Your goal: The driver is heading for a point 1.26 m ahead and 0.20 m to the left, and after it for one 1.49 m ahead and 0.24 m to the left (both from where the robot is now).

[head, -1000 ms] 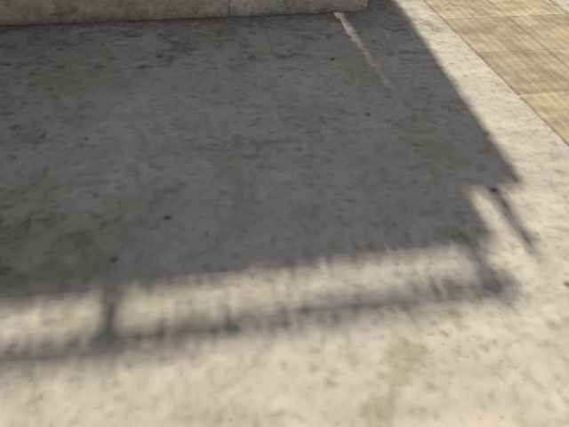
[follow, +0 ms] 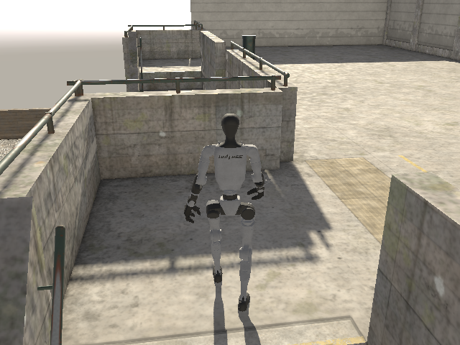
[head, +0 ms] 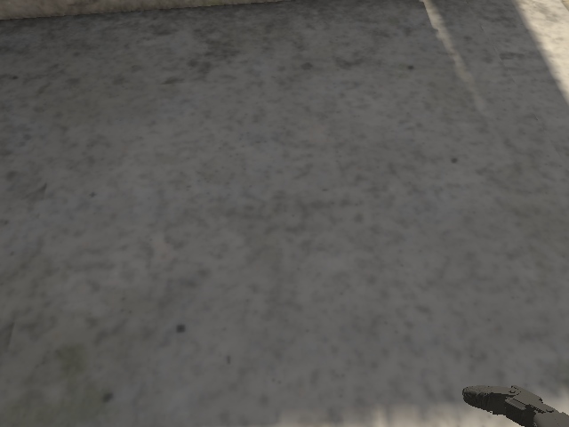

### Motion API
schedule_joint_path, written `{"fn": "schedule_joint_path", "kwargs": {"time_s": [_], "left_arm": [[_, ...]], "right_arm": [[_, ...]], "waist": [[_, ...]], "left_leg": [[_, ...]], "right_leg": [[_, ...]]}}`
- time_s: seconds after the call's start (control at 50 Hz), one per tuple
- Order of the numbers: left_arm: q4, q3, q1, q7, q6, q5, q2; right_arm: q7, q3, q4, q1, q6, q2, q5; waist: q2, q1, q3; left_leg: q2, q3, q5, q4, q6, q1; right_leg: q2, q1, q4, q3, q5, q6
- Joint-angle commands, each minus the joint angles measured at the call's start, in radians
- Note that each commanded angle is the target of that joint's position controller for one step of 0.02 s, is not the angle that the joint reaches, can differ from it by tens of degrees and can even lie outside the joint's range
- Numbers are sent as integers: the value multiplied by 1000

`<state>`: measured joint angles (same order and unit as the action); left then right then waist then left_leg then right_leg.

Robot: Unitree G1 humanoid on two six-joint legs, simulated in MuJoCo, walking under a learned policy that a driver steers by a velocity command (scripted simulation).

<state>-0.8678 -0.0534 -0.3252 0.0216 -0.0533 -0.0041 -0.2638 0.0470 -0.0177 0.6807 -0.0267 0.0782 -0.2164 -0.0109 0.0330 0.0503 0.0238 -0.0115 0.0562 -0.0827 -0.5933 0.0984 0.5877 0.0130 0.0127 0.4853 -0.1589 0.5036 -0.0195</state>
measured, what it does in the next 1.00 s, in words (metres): walks ahead, turning left: right foot, then left foot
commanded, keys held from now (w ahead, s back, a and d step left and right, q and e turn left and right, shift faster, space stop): w+q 0.44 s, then w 0.52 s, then w+e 0.04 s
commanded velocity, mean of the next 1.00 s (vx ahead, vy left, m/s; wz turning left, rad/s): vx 0.50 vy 0.00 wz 0.36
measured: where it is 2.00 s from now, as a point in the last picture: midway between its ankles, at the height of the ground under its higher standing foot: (258, 221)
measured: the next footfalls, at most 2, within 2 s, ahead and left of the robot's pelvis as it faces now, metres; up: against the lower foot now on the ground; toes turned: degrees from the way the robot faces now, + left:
right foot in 0.44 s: +0.44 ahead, -0.09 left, +0.00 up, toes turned +20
left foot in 0.90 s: +0.57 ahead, +0.24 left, +0.00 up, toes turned +23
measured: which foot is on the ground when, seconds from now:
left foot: down 0.00-0.44, up 0.46-0.88, down 0.90-1.00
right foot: down 0.00-0.02, up 0.04-0.42, down 0.44-0.90, up 0.92-1.00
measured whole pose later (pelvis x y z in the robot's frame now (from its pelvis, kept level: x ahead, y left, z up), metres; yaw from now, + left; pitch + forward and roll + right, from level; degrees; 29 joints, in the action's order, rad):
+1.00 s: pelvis +0.52 +0.11 +0.02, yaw +22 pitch +4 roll +0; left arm -0.85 -0.06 -0.33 -0.01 -0.08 -0.02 -0.28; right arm 0.02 -0.05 0.61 -0.13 0.07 -0.23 0.00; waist -0.01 0.04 0.01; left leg 0.01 0.03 -0.20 -0.56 0.04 0.42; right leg -0.04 -0.38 1.11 0.02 0.44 -0.02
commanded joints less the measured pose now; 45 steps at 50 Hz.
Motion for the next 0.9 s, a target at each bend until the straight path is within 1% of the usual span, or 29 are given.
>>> {"fn": "schedule_joint_path", "kwargs": {"time_s": [0.02, 0.04, 0.06, 0.08, 0.1, 0.12, 0.14, 0.18, 0.22, 0.26, 0.3, 0.34, 0.38, 0.42, 0.44, 0.46, 0.48, 0.5, 0.52, 0.54, 0.58, 0.6, 0.64, 0.68, 0.72, 0.82, 0.86, 0.88, 0.9], "left_arm": [[140, 0, -27, -2, -41, 31, -45], [148, 5, 1, -24, -82, 33, -65], [179, -14, 86, -36, -103, -11, -115], [205, -7, 140, -33, -111, -16, -105], [213, -9, 160, -23, -107, 4, -100], [222, -20, 147, -15, -93, 14, -109], [230, -24, 131, -10, -75, 16, -104], [233, -21, 123, 1, -53, 22, -86], [253, -9, 184, 6, -50, 30, -57], [266, 4, 266, 0, -54, 26, -28], [274, 2, 330, -12, -58, 5, -37], [287, -8, 364, -25, -66, -5, -63], [291, -26, 354, -34, -77, -7, -90], [265, -48, 244, -35, -87, 1, -111], [252, -65, 108, -28, -92, 17, -156], [234, -84, -27, -20, -86, 38, -242], [204, -88, -82, -28, -79, 15, -235], [225, -69, -39, -22, -72, 5, -151], [226, -56, 0, -17, -61, 9, -115], [221, -46, 40, -19, -53, 19, -97], [200, -32, 78, -24, -54, 24, -63], [185, -30, 78, -25, -56, 19, -55], [155, -37, 64, -24, -58, 10, -79], [133, -44, 61, -18, -51, 2, -110], [115, -48, 48, -17, -43, -8, -133], [75, -54, -24, -27, -27, -28, -173], [68, -56, -15, -27, -18, -35, -185], [65, -53, -17, -25, -17, -35, -181], [64, -43, -16, -23, -20, -28, -152]], "right_arm": [[-20, -118, -8, -376, 3, -332, 16], [-25, -102, -18, -408, 0, -274, 8], [-32, -91, -27, -376, -8, -214, 14], [-37, -84, -48, -297, -13, -183, 9], [-35, -79, -68, -228, -15, -169, 7], [-34, -70, -82, -187, -13, -144, 12], [-33, -68, -87, -164, -11, -135, 16], [-39, -71, -79, -161, -4, -142, 12], [-55, -82, -67, -176, -5, -173, 8], [-65, -90, -53, -204, -13, -188, -4], [-65, -93, -40, -256, -20, -187, -12], [-61, -94, -38, -291, -27, -185, -16], [-61, -96, -41, -301, -32, -182, -15], [-61, -91, -59, -279, -30, -153, -9], [-57, -73, -83, -253, -22, -98, -1], [-60, -53, -102, -365, -12, -29, -5], [-60, -56, -95, -422, -4, -86, -27], [-62, -74, -82, -360, -6, -152, -28], [-62, -76, -104, -252, -11, -162, -13], [-62, -74, -127, -186, -12, -146, 3], [-57, -73, -131, -186, -15, -113, 5], [-54, -70, -124, -202, -16, -99, 2], [-52, -61, -122, -182, -17, -81, 6], [-47, -46, -128, -124, -11, -59, 10], [-39, -37, -131, -66, -6, -44, 3], [-19, -44, -166, 50, 0, -75, -13], [-15, -54, -162, 11, 4, -88, -8], [-19, -69, -138, -68, 3, -110, 1], [-28, -93, -107, -206, 1, -158, 7]], "waist": [[146, -157, 316], [182, -175, 451], [133, -189, 355], [37, -155, 233], [-56, -108, 145], [-63, -61, 102], [-35, -29, 73], [-7, -8, 48], [8, -17, 36], [34, -52, 43], [72, -94, 57], [82, -113, 62], [92, -98, 63], [105, -31, 86], [52, 36, 173], [-214, 18, 308], [-396, 16, 340], [-250, 45, 213], [-157, 50, 115], [-106, 30, 49], [-134, -25, -2], [-150, -41, 2], [-139, -50, 4], [-120, -40, 6], [-127, -18, 4], [-134, 30, -19], [-135, -8, -11], [-124, -47, 30], [-100, -111, 108]], "left_leg": [[-257, -520, 100, 37, 272, -905], [-336, -864, 48, 209, 348, -1039], [-290, -727, -11, 226, 283, -991], [-254, -597, 33, 236, 246, -829], [-221, -512, 119, 260, 224, -648], [-190, -448, 160, 291, 210, -508], [-165, -426, 164, 313, 208, -407], [-133, -366, 218, 328, 202, -306], [-90, -300, 237, 325, 178, -234], [-45, -261, 163, 301, 145, -209], [-49, -292, 78, 273, 139, -247], [-81, -362, 7, 226, 137, -308], [-106, -440, -60, 170, 118, -354], [-65, -448, -41, 65, 74, -333], [-12, -381, -67, -146, 29, -236], [115, -240, -376, -496, -47, 40], [92, -228, -516, -709, -73, 254], [44, -241, -424, -807, -84, 321], [8, -205, -328, -805, -82, 316], [-14, -191, -272, -759, -74, 278], [-46, -186, -235, -667, -69, 179], [-50, -171, -238, -627, -72, 157], [-61, -139, -209, -523, -81, 155], [-75, -108, -123, -371, -90, 119], [-67, -81, -38, -229, -94, 47], [-29, -43, -30, -13, -72, -30], [1, -12, -37, 74, -38, -132], [34, 14, -32, 109, -17, -263], [-1, -39, -14, 104, 22, -467]], "right_leg": [[-16, -613, 832, 38, -499, 27], [65, -793, 986, 235, 4, 27], [-6, -887, 1015, 291, -68, 10], [-49, -899, 951, 270, -140, 5], [-79, -854, 875, 247, -168, 9], [-108, -776, 818, 246, -189, 18], [-118, -726, 775, 245, -193, 28], [-122, -697, 673, 228, -216, 55], [-103, -659, 512, 204, -318, 78], [-68, -584, 323, 190, -451, 85], [-32, -544, 193, 189, -525, 86], [-16, -532, 121, 204, -511, 73], [-4, -482, 57, 217, -454, 46], [-5, -311, 3, 206, -427, 1], [-129, -100, 21, 311, -412, -56], [-363, 237, -33, 685, -365, -196], [-472, 305, -149, 1038, -71, -305], [-425, 222, -176, 938, 41, -274], [-370, 94, -172, 767, -19, -231], [-322, -38, -186, 658, -136, -211], [-256, -183, -228, 515, -294, -189], [-240, -200, -241, 473, -344, -190], [-236, -201, -258, 406, -471, -200], [-229, -209, -268, 343, -529, -196], [-210, -229, -272, 288, -521, -182], [-251, -145, -227, 298, -485, -166], [-254, -132, -156, 290, -562, -146], [-225, -145, -68, 262, -689, -127], [-178, -212, 110, 204, -755, -93]]}}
